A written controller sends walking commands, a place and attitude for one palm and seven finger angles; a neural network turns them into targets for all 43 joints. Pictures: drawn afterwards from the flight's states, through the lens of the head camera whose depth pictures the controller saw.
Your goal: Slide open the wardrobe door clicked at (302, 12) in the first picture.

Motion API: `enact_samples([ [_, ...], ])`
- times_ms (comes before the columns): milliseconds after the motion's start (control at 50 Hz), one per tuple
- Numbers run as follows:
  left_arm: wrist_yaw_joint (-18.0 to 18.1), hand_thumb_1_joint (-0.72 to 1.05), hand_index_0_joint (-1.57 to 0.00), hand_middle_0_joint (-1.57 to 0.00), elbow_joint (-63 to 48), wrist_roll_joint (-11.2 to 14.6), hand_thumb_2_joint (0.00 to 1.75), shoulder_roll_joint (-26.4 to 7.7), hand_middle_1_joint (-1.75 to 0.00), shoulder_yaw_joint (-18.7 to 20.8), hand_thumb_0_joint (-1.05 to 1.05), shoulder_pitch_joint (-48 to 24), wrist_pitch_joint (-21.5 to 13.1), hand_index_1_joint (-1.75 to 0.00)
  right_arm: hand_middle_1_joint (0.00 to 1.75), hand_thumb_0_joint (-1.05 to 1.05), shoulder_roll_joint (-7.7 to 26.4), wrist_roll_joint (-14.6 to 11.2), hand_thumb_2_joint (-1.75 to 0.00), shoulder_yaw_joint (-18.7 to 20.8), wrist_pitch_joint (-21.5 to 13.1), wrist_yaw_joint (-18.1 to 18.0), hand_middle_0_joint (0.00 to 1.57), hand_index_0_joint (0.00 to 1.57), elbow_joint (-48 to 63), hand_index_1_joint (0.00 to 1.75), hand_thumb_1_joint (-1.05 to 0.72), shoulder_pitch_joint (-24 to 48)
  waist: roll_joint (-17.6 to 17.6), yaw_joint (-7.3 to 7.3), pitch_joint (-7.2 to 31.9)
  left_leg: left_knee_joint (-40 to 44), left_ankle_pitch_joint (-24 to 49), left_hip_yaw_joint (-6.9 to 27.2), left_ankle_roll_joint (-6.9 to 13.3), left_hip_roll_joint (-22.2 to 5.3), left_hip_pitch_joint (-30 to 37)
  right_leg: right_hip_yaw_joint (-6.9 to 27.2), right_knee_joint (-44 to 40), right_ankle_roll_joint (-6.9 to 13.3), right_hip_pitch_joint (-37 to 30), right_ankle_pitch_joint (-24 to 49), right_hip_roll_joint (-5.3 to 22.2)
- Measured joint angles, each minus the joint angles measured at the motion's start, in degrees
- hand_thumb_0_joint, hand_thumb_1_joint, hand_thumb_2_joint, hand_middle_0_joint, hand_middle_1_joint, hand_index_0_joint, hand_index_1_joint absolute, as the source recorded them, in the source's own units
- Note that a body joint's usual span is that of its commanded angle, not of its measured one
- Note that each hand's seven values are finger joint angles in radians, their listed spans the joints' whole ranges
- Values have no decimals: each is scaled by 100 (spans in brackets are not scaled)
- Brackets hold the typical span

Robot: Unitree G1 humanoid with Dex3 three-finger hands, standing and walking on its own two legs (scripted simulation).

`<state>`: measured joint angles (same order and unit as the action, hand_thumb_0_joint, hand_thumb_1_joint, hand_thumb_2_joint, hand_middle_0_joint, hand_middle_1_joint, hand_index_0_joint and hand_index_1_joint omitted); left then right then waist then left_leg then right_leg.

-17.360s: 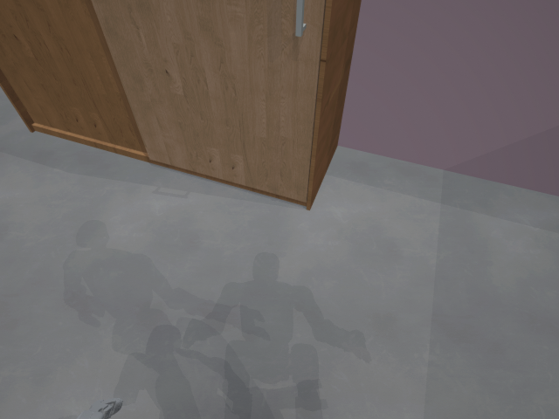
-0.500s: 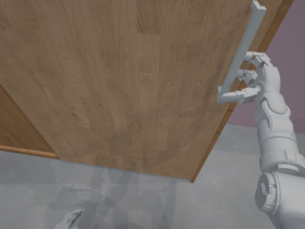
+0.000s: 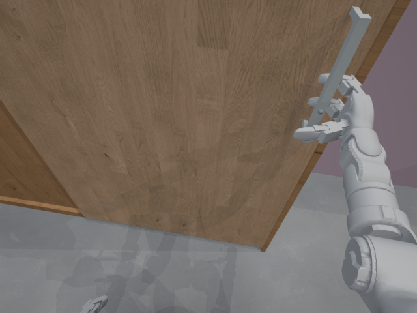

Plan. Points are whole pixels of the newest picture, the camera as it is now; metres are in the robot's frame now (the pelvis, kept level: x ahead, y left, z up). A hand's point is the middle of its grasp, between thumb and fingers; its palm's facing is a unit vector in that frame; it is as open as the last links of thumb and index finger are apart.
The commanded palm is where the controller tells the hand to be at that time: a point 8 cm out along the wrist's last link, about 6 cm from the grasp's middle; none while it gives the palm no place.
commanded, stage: slide the fingers in behind the handle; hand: right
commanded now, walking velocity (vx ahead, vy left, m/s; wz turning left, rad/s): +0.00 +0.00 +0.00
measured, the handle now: (327, 85) +0.52 -0.17 +0.20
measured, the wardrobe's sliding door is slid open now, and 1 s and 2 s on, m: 0.00 0.00 0.00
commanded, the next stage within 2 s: grip the handle and tug to test in 0.60 s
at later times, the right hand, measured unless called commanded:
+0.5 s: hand (315, 109) +0.47 -0.15 +0.17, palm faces +0.07 +1.00 -0.01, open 14.0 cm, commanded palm +0.45 -0.19 +0.17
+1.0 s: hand (310, 107) +0.48 -0.14 +0.17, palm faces +0.04 +1.00 -0.02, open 11.8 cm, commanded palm +0.45 -0.19 +0.17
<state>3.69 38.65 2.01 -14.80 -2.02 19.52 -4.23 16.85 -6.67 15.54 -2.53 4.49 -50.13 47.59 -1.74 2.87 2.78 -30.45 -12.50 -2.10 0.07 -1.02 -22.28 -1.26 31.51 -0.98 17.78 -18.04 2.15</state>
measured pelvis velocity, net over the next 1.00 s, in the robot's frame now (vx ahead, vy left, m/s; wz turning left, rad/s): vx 0.00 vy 0.00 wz -0.02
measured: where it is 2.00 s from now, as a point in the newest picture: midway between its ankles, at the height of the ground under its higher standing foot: outside the picture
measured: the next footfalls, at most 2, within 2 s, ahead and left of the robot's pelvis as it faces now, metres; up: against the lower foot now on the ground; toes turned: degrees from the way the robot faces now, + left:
none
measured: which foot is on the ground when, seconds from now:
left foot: down 0.00-1.00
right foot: down 0.00-1.00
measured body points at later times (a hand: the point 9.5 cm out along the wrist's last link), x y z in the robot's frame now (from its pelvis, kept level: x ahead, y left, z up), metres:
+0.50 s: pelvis -0.01 +0.00 +0.00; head +0.03 +0.01 +0.45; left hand +0.05 +0.25 -0.12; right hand +0.46 -0.20 +0.17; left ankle +0.03 +0.12 -0.73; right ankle -0.02 -0.13 -0.73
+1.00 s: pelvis +0.00 +0.00 +0.00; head +0.03 +0.00 +0.44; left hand +0.08 +0.25 -0.12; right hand +0.47 -0.19 +0.18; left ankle +0.03 +0.12 -0.73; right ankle -0.02 -0.13 -0.73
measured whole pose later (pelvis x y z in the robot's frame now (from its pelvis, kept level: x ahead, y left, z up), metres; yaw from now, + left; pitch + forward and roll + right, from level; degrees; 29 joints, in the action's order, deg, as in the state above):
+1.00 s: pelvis +0.00 +0.00 +0.00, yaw -1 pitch +6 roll +0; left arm 2.6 40.0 1.2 -14.5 -2.0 20.1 -7.0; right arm 15.9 -6.0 12.4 -7.1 2.6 -58.7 54.6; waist -1.6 3.1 2.9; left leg -32.5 -13.3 -2.6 -0.3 -1.9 -25.7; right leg -0.5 33.8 -0.7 21.6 -18.7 1.4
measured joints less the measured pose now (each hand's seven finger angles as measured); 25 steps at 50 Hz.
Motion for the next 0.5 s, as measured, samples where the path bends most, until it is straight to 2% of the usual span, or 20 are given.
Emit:
enact_samples([
  [220,10,91,-20,-20,27,-22,90,-12,-30,-11,1,-11,-132,-30,120,-1,127,81,-30,74,-316,-44,30,30,-563,120,50,374,44,91,-39,-36,74,27,6,-2,-174,-23,46,1,168,59,-5],
  [400,-2,91,-20,-20,60,-36,90,-20,-30,-15,1,96,-169,-30,120,-1,222,124,-30,53,-409,-55,30,30,-912,120,50,600,44,153,-62,-90,69,31,-12,-21,-303,-21,127,18,312,40,-22],
  [500,-38,91,-20,-20,132,-52,90,-17,-30,16,1,201,-213,-30,122,-1,142,87,-30,-24,-504,-120,30,30,-876,121,50,591,21,106,-46,-115,45,31,-28,-42,-343,-17,147,30,354,20,-43],
])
